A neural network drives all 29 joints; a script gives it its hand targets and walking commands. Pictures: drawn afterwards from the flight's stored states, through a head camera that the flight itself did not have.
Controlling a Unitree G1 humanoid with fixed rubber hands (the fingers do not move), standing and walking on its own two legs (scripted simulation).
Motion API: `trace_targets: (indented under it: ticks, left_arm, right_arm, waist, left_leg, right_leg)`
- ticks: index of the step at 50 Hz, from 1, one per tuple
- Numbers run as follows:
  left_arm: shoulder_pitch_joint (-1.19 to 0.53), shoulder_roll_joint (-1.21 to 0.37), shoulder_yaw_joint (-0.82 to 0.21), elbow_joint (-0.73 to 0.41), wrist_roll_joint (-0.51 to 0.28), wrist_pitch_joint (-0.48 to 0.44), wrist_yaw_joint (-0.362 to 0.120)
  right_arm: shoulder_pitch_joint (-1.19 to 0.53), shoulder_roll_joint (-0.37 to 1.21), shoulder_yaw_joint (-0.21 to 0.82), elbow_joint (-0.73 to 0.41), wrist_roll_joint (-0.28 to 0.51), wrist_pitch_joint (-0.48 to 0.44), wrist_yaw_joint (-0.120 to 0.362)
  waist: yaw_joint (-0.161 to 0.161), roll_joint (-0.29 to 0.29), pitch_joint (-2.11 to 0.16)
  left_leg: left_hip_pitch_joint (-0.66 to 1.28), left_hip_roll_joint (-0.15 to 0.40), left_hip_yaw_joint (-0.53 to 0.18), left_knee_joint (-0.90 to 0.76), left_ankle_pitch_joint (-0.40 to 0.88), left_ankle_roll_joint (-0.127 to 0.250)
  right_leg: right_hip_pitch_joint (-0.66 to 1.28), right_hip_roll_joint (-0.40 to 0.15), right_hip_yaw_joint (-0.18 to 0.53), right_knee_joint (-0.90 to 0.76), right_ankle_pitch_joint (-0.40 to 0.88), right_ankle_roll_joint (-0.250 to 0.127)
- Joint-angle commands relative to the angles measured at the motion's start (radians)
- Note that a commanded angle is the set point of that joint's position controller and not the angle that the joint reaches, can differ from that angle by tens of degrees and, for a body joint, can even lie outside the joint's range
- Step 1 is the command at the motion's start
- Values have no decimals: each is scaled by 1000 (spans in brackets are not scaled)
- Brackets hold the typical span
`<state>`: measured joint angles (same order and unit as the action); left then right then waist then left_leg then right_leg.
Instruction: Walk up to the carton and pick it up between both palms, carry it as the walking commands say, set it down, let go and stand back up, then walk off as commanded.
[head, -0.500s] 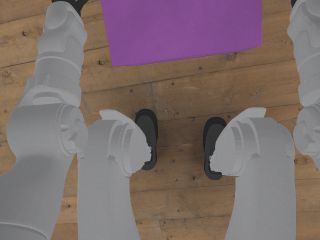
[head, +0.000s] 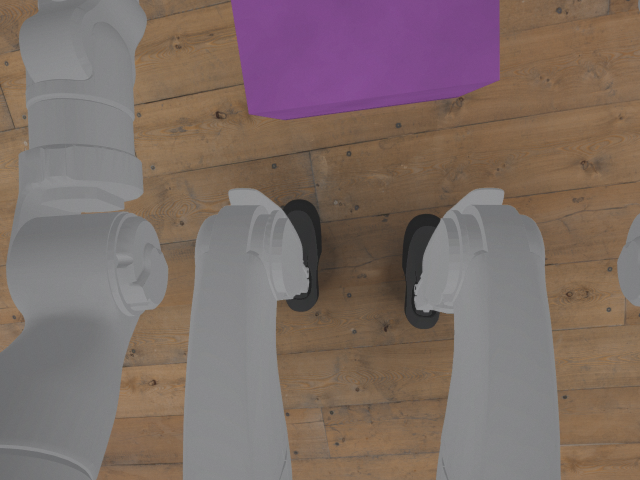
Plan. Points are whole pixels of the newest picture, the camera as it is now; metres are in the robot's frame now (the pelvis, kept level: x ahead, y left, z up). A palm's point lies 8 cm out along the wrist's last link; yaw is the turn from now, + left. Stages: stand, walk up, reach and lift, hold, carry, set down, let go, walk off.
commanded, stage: set down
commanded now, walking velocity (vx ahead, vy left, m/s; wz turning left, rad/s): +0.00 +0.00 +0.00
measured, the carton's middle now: (362, 33) +0.53 +0.01 -0.34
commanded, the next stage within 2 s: let go in 0.82 s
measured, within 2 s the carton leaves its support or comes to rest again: neither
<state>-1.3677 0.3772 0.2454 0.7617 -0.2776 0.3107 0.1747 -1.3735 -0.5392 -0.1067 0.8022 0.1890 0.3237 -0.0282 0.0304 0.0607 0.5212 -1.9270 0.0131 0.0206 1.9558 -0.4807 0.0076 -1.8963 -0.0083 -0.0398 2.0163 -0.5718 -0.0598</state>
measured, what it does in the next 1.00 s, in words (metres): rises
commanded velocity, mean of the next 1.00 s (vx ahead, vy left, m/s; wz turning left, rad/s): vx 0.00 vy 0.00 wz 0.00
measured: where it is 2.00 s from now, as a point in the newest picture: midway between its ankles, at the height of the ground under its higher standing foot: (361, 282)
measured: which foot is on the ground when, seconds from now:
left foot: down 0.00-1.00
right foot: down 0.00-1.00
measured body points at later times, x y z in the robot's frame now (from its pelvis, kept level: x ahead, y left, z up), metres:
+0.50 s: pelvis +0.00 +0.00 +0.12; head +0.35 -0.03 +0.39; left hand +0.56 +0.21 +0.04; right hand +0.58 -0.24 +0.02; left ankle +0.15 +0.12 -0.41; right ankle +0.13 -0.10 -0.41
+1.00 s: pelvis +0.05 +0.00 +0.21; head +0.34 -0.03 +0.55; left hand +0.54 +0.24 +0.12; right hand +0.56 -0.27 +0.12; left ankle +0.15 +0.12 -0.41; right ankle +0.13 -0.10 -0.41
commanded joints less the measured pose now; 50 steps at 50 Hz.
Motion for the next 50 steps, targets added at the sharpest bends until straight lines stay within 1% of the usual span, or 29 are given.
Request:
trace_targets:
  ticks: [1, 2, 4, 6, 8, 10, 11, 12, 14, 18, 21, 22, 24, 26, 27, 29, 31, 32, 34, 36, 37, 38, 41, 42, 43, 45, 46, 47, 50]
  left_arm:
    - [-139, 196, -17, -281, 25, 3, 3]
    - [-138, 211, -1, -252, 34, 12, -3]
    - [-107, 201, -7, -283, 19, 21, -10]
    - [-127, 247, 22, -300, 45, 35, -7]
    - [-130, 238, 20, -391, 26, 49, -10]
    - [-129, 235, 17, -317, 32, 66, -13]
    - [-136, 246, 22, -353, 32, 70, -15]
    - [-140, 263, 21, -367, 30, 74, -13]
    - [-127, 266, 27, -404, 28, 82, -11]
    - [-103, 227, 4, -391, 9, 100, -14]
    - [-98, 261, 29, -357, 34, 108, -9]
    - [-90, 255, 28, -387, 31, 108, -10]
    - [-97, 244, 28, -351, 30, 107, -16]
    - [-82, 235, 15, -331, 30, 102, -21]
    - [-84, 234, 28, -349, 43, 97, -22]
    - [-72, 251, 37, -382, 46, 93, -17]
    - [-104, 245, 22, -389, 47, 94, -20]
    - [-106, 253, 26, -377, 45, 93, -23]
    - [-65, 206, 20, -244, 54, 82, -36]
    - [-46, 192, 44, -233, 88, 57, -53]
    - [-8, 179, 44, -122, 114, 49, -58]
    - [-13, 161, 57, -155, 124, 37, -67]
    - [88, 110, 50, -62, 144, 4, -91]
    - [92, 121, 71, -107, 158, -10, -96]
    - [119, 100, 40, -89, 145, -17, -107]
    - [178, 105, 26, -92, 163, -25, -130]
    - [258, 121, 37, -109, 179, -31, -142]
    - [328, 103, -9, -148, 171, -38, -160]
    - [434, 92, -61, -290, 165, -72, -196]
  right_arm:
    - [-305, -296, -51, -309, 44, -14, 12]
    - [-289, -285, -40, -260, 44, -2, 16]
    - [-282, -283, -48, -335, 34, 7, 15]
    - [-299, -307, -57, -318, 36, 24, 17]
    - [-279, -307, -63, -350, 30, 36, 19]
    - [-298, -321, -71, -314, 23, 50, 28]
    - [-301, -310, -64, -333, 29, 54, 26]
    - [-299, -325, -80, -352, 24, 55, 27]
    - [-300, -335, -78, -403, 38, 62, 25]
    - [-288, -331, -77, -363, 40, 75, 37]
    - [-285, -309, -64, -349, 46, 84, 43]
    - [-279, -327, -74, -368, 38, 82, 44]
    - [-273, -320, -71, -306, 22, 82, 50]
    - [-260, -320, -88, -285, 16, 77, 57]
    - [-270, -308, -81, -287, 11, 75, 58]
    - [-264, -323, -80, -313, 9, 72, 59]
    - [-270, -323, -89, -286, 9, 72, 61]
    - [-278, -314, -78, -314, 10, 70, 64]
    - [-243, -286, -75, -164, -13, 62, 72]
    - [-230, -253, -72, -143, -33, 36, 85]
    - [-172, -231, -72, -6, -56, 30, 92]
    - [-166, -202, -63, -26, -55, 16, 97]
    - [-104, -168, -62, 19, -85, -22, 105]
    - [-85, -141, -54, 8, -87, -34, 109]
    - [-89, -152, -63, -37, -91, -43, 111]
    - [3, -123, -74, 21, -101, -44, 106]
    - [74, -89, -66, -27, -107, -47, 103]
    - [169, -76, -72, -36, -115, -54, 94]
    - [261, -25, -64, -207, -116, -85, 87]
  waist:
    - [-12, -154, -2161]
    - [9, -148, -2099]
    - [-13, -189, -2181]
    - [16, -164, -2186]
    - [1, -183, -2249]
    - [-14, -187, -2198]
    - [0, -183, -2218]
    - [-19, -181, -2256]
    - [-6, -170, -2313]
    - [-18, -187, -2282]
    - [21, -195, -2268]
    - [2, -202, -2278]
    - [4, -208, -2227]
    - [-9, -193, -2202]
    - [19, -181, -2229]
    - [16, -196, -2280]
    - [7, -154, -2235]
    - [21, -176, -2226]
    - [6, -178, -2052]
    - [23, -191, -2021]
    - [12, -192, -1890]
    - [26, -185, -1916]
    - [17, -215, -1800]
    - [37, -225, -1810]
    - [4, -216, -1812]
    - [-6, -205, -1743]
    - [26, -205, -1816]
    - [-12, -190, -1822]
    - [-29, -193, -1795]
  left_leg:
    - [746, -81, 44, -230, 270, -8]
    - [699, -77, 49, -241, 240, -4]
    - [710, -84, 45, -276, 261, 0]
    - [732, -87, 53, -317, 227, -2]
    - [754, -90, 50, -342, 266, -3]
    - [757, -86, 44, -384, 207, -1]
    - [776, -88, 49, -395, 231, -1]
    - [827, -85, 45, -411, 244, -3]
    - [874, -88, 49, -436, 269, -1]
    - [913, -87, 40, -513, 274, -4]
    - [957, -86, 36, -570, 285, 0]
    - [973, -84, 39, -588, 286, -2]
    - [939, -86, 33, -620, 273, -5]
    - [977, -80, 26, -662, 273, -5]
    - [994, -81, 24, -683, 292, -7]
    - [1064, -86, 23, -719, 335, -7]
    - [1084, -79, 21, -755, 318, -15]
    - [1112, -82, 13, -779, 334, -6]
    - [1018, -73, 16, -796, 287, -14]
    - [1010, -72, 13, -816, 313, -14]
    - [977, -66, 3, -836, 302, -16]
    - [994, -64, -2, -835, 310, -16]
    - [957, -70, 1, -867, 337, -11]
    - [961, -76, 1, -883, 338, -7]
    - [948, -74, 2, -888, 344, -5]
    - [952, -79, 2, -916, 324, -1]
    - [999, -79, 2, -910, 373, 8]
    - [1042, -80, -1, -928, 401, 6]
    - [1081, -74, -11, -953, 484, 12]
  right_leg:
    - [783, 68, 42, -306, 367, 29]
    - [771, 65, 54, -327, 344, 27]
    - [877, 68, 59, -360, 390, 30]
    - [877, 69, 64, -395, 355, 31]
    - [949, 71, 67, -419, 412, 28]
    - [915, 73, 61, -457, 345, 29]
    - [964, 69, 74, -474, 370, 30]
    - [974, 74, 65, -487, 381, 32]
    - [1028, 77, 72, -519, 411, 30]
    - [1065, 76, 66, -587, 412, 28]
    - [1111, 74, 79, -643, 413, 37]
    - [1140, 74, 79, -660, 419, 37]
    - [1165, 69, 94, -697, 409, 32]
    - [1156, 68, 86, -730, 408, 34]
    - [1211, 70, 100, -749, 438, 31]
    - [1275, 73, 96, -779, 482, 34]
    - [1259, 70, 97, -816, 457, 32]
    - [1289, 69, 109, -845, 458, 34]
    - [1247, 56, 115, -869, 425, 33]
    - [1269, 51, 111, -888, 468, 38]
    - [1202, 48, 111, -898, 448, 40]
    - [1226, 46, 124, -912, 449, 41]
    - [1229, 45, 123, -942, 486, 39]
    - [1268, 43, 128, -946, 513, 39]
    - [1285, 43, 132, -953, 543, 39]
    - [1284, 37, 131, -975, 544, 43]
    - [1327, 38, 136, -980, 596, 47]
    - [1366, 37, 133, -995, 647, 45]
    - [1391, 40, 126, -1020, 772, 45]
